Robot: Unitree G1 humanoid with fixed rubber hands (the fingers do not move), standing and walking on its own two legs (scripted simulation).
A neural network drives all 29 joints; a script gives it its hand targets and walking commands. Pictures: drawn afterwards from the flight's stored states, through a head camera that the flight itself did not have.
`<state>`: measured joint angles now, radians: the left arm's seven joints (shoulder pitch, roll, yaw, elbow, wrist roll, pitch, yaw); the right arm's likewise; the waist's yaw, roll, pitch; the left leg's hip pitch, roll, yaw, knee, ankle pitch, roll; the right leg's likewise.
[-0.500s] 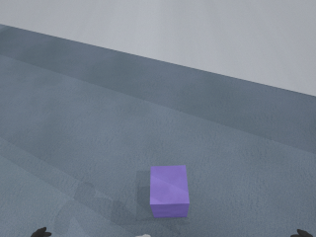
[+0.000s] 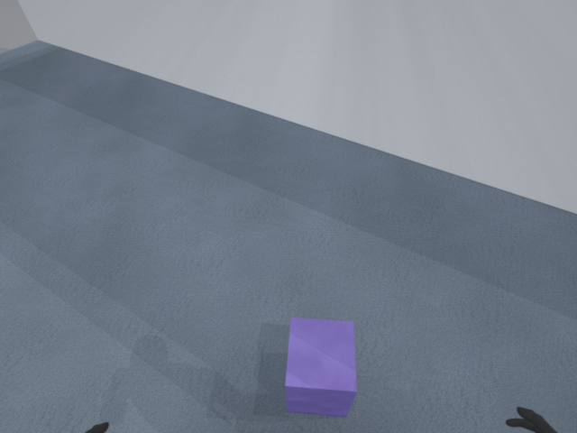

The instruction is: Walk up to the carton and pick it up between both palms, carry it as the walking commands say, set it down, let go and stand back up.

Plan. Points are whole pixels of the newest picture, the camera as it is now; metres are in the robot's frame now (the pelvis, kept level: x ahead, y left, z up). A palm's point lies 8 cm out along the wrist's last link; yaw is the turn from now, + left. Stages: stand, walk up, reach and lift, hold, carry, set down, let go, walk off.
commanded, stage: walk up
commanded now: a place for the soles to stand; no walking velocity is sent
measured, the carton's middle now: (319, 368) +0.44 -0.04 -0.63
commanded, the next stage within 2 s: none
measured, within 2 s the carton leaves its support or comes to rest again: neither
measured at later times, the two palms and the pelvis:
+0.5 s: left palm out of the picture +0.09 +0.32 -0.10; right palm out of the picture +0.12 -0.34 -0.08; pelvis +0.01 -0.01 +0.01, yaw +1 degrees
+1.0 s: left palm out of the picture +0.13 +0.31 -0.10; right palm out of the picture +0.16 -0.36 -0.10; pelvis +0.04 -0.03 -0.01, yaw +4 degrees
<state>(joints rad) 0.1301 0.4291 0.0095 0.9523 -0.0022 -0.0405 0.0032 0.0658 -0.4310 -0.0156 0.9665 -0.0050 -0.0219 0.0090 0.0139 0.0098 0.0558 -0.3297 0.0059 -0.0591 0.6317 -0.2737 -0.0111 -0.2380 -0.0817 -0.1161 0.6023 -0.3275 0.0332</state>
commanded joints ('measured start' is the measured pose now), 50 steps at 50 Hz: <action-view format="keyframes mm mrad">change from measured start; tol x16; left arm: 1 -45 182 37 -13 -4 -4 1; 50 -104 162 85 -76 2 67 -18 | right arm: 1 -64 -190 -32 -10 -1 -12 -6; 50 178 -284 -66 -28 -16 -42 -65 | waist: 1 1 29 -80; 44 8 -135 -26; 50 -31 84 -139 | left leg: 1 29 100 -149 -178 150 84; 14 103 97 -109 -273 204 47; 19 76 156 -237 -340 -112 111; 26 27 23 2 -118 116 37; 34 90 86 -109 -69 437 101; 44 -60 -5 80 56 29 51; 47 121 70 -31 -40 435 80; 50 211 208 -310 -102 477 232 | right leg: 1 40 -48 94 -150 49 -66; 25 81 -119 153 -299 -80 -122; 33 90 -65 46 -83 204 -96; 44 72 -203 125 -143 194 -200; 50 -91 25 84 148 16 -52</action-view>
